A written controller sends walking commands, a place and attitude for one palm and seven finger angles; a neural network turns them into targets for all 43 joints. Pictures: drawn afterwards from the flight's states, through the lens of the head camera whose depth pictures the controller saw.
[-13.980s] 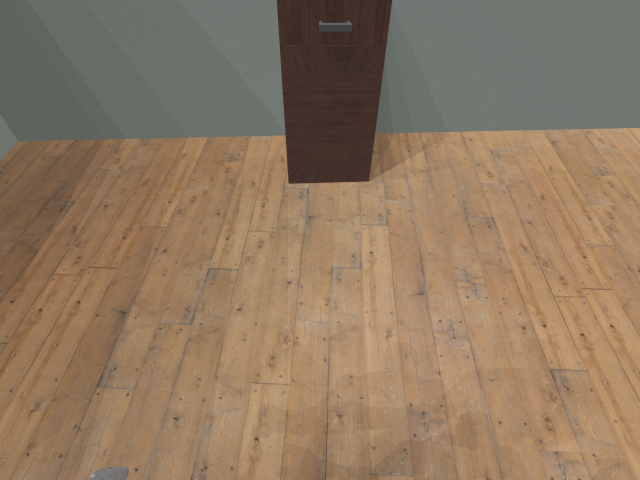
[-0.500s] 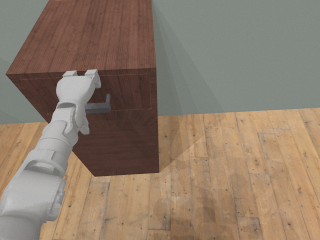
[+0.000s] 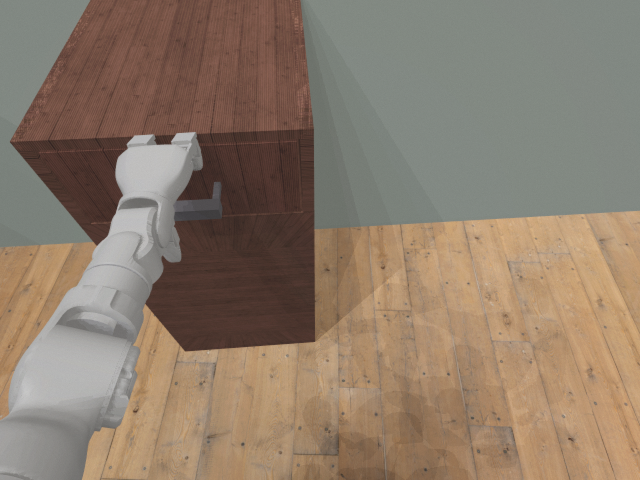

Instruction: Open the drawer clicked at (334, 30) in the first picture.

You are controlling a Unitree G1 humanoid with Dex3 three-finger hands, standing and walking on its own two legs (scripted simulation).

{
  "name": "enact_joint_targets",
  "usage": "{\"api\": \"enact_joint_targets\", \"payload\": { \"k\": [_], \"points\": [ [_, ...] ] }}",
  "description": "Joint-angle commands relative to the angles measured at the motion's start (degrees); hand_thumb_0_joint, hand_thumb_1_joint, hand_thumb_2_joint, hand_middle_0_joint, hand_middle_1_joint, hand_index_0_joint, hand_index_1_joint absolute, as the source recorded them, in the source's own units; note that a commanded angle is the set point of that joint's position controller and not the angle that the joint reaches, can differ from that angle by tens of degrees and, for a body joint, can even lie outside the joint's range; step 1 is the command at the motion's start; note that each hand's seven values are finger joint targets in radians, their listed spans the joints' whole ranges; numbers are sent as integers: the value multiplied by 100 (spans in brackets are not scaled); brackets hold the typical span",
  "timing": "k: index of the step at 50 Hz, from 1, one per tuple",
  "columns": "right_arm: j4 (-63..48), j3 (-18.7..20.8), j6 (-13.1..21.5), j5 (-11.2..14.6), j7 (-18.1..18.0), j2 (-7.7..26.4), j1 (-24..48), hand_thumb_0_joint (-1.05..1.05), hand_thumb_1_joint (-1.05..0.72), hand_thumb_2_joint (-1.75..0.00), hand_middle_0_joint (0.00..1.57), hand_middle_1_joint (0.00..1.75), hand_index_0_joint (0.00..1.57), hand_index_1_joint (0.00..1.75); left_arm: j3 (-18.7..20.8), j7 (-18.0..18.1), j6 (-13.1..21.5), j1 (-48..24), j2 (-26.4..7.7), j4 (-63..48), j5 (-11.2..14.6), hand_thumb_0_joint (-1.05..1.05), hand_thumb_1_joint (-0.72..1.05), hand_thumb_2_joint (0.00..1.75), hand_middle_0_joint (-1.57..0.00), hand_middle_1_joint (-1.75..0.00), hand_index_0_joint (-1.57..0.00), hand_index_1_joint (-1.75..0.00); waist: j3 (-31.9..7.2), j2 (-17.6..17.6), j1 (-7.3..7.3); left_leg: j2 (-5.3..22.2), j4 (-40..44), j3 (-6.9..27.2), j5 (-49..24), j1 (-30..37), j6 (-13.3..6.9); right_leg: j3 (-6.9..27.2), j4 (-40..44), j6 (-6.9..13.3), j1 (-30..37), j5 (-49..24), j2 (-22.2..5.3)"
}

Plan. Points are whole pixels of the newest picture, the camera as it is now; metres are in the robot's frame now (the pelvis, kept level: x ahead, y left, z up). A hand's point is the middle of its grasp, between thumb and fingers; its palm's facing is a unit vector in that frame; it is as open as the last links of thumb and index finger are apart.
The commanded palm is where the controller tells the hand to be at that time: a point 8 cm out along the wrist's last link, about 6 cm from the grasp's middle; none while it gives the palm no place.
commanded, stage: move the hooked fingers above the handle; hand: left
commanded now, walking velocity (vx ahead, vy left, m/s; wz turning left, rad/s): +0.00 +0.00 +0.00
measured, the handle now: (182, 200) +0.52 +0.20 +0.00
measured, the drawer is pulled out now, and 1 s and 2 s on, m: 0.00 0.00 0.00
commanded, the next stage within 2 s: lower the fingers behind the handle in 0.06 s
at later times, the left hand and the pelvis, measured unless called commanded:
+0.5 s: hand (168, 210) +0.47 +0.20 +0.04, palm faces -0.06 -0.01 -1.00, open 13.7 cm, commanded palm +0.46 +0.20 +0.09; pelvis +0.00 +0.00 +0.00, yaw +0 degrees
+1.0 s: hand (169, 218) +0.48 +0.21 +0.02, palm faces -0.02 -0.01 -1.00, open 13.7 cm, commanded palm +0.46 +0.20 +0.06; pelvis +0.01 +0.00 -0.01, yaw +1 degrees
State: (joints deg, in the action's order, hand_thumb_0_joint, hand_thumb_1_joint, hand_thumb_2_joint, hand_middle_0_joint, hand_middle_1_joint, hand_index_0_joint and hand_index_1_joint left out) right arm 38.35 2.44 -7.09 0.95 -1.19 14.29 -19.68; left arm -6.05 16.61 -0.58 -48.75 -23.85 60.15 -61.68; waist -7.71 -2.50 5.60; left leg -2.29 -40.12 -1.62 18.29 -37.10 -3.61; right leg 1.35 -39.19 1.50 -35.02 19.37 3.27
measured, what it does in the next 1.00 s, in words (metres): stands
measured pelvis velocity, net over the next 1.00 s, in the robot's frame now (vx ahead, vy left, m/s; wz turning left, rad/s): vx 0.01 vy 0.00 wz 0.01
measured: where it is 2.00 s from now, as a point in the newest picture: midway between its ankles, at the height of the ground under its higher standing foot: outside the picture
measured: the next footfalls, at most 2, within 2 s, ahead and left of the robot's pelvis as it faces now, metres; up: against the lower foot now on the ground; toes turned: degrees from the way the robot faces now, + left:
none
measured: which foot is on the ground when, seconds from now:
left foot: down 0.00-1.00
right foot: down 0.00-1.00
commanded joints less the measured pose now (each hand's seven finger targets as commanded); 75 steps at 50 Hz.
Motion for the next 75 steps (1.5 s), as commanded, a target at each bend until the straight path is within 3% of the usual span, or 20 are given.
{"api": "enact_joint_targets", "payload": {
  "k": [1,4,6,15,17,20,24,27,29,37,42,44,46,51,54,58,64,66,72,75],
  "points": [
    [-410,260,87,11,-98,915,-509,0,-90,-90,20,30,20,30,457,207,-175,-2931,-1600,-890,9,0,-50,30,-30,-120,-30,-120,-1915,204,136,141,319,171,-1511,1478,58,-96,469,88,538,-1195,4],
    [-430,260,77,19,-108,916,-502,0,-90,-90,20,30,20,30,527,207,-180,-2835,-1701,-980,0,0,-50,30,-30,-120,-30,-120,-1976,20,65,136,307,143,-1591,1537,69,-83,447,94,562,-1293,2],
    [-455,272,78,14,-92,878,-482,0,-90,-90,20,30,20,30,374,175,-177,-2879,-1459,-1005,37,0,-50,30,-30,-120,-30,-120,-1946,59,109,136,290,136,-1631,1579,64,-92,470,95,544,-1293,10],
    [-460,254,66,15,-99,895,-497,0,-90,-90,20,30,20,30,315,152,-218,-2371,-1349,-659,8,0,-50,30,-30,-120,-30,-120,-1720,202,77,115,245,83,-1395,1276,50,-58,461,81,495,-1244,1],
    [-456,259,55,16,-109,913,-530,0,-90,-90,20,30,20,30,533,151,-181,-2298,-1618,-643,-37,0,-50,30,-30,-120,-30,-120,-1840,317,31,113,205,76,-1487,1195,38,-40,403,79,613,-1364,2],
    [-491,256,47,21,-90,894,-510,0,-90,-90,20,30,20,30,279,140,-202,-2195,-1292,-617,-26,0,-50,30,-30,-120,-30,-120,-1700,293,71,118,186,69,-1372,1138,50,-54,398,79,461,-1261,3],
    [-530,290,89,-11,-108,889,-535,0,-90,-90,20,30,20,30,342,128,17,-2362,-1360,-1016,14,0,-50,30,-30,-120,-30,-120,-1981,209,93,110,76,69,-1373,1225,19,10,369,63,499,-1314,-7],
    [-500,338,130,-69,-124,881,-599,0,-90,-90,20,30,20,30,665,221,378,-2371,-1683,-1463,-10,0,-50,30,-30,-120,-30,-120,-2465,-5,21,115,-64,123,-1716,1404,25,33,219,74,573,-1575,14],
    [-442,346,124,-77,-104,854,-584,0,-90,-90,20,30,20,30,530,352,457,-2269,-1464,-1370,-70,0,-50,30,-30,-120,-30,-120,-2192,-47,77,119,-129,159,-1663,1327,54,-27,164,92,247,-1427,39],
    [-189,422,110,-149,41,895,-698,0,-90,-90,20,30,20,30,438,760,186,-2442,-1220,-1070,-87,0,-50,30,-30,-120,-30,-120,-2639,-201,189,139,-380,241,-2122,1539,113,-126,-59,103,-53,-1630,96],
    [-156,396,23,-112,38,911,-714,0,-90,-90,20,30,20,30,297,627,-40,-2322,-1080,-698,-69,0,-50,30,-30,-120,-30,-120,-2316,43,235,150,-361,240,-2086,1332,99,-139,-38,92,-79,-1659,95],
    [-190,382,-4,-104,33,887,-691,0,-90,-90,20,30,20,30,29,559,-113,-2251,-760,-621,-57,0,-50,30,-30,-120,-30,-120,-2172,72,268,136,-351,220,-1991,1264,91,-133,4,88,-121,-1621,88],
    [-163,358,-27,-100,13,898,-670,0,-90,-90,20,30,20,30,104,505,-143,-2251,-866,-399,-74,0,-50,30,-30,-120,-30,-120,-1898,230,327,141,-347,228,-1796,1065,73,-133,25,97,-194,-1478,80],
    [-259,315,-41,-94,-25,891,-673,0,-90,-90,20,30,20,30,178,412,-107,-2084,-1006,-295,-107,0,-50,30,-30,-120,-30,-120,-1848,277,274,108,-387,199,-1495,795,47,-103,-8,103,-183,-1295,57],
    [-310,302,-44,-87,-28,862,-661,0,-90,-90,20,30,20,30,-21,383,-79,-1968,-759,-227,-139,0,-50,30,-30,-120,-30,-120,-1768,155,299,129,-449,217,-1358,781,66,-135,-88,104,-468,-1084,64],
    [-344,306,-3,-105,-37,862,-696,0,-90,-90,20,30,20,30,19,368,-27,-1981,-757,-221,-48,0,-50,30,-30,-120,-30,-120,-1970,136,291,132,-577,225,-1325,704,54,-129,-230,101,-525,-1060,58],
    [-344,287,21,-101,-50,883,-718,0,-90,-90,20,30,20,30,30,374,-60,-1869,-794,-64,-66,0,-50,30,-30,-120,-30,-120,-1816,281,320,151,-689,243,-1007,387,44,-140,-327,92,-772,-786,61],
    [-349,290,37,-105,-30,860,-729,0,-90,-90,20,30,20,30,-116,367,-78,-1934,-578,-91,-13,0,-50,30,-30,-120,-30,-120,-1767,166,338,158,-712,269,-960,380,55,-165,-360,112,-912,-677,65],
    [-350,265,81,-83,-59,907,-795,0,-90,-90,20,30,20,30,-80,351,-199,-2119,-753,-77,14,0,-50,30,-30,-120,-30,-120,-1932,160,361,163,-723,314,-686,301,42,-170,-428,92,-1001,-427,61],
    [-304,259,99,-75,-76,919,-811,0,-90,-90,20,30,20,30,-85,326,-283,-2185,-760,40,16,0,-50,30,-30,-120,-30,-120,-1773,269,430,173,-729,313,-512,211,27,-181,-387,75,-1112,-291,59]
  ]
}}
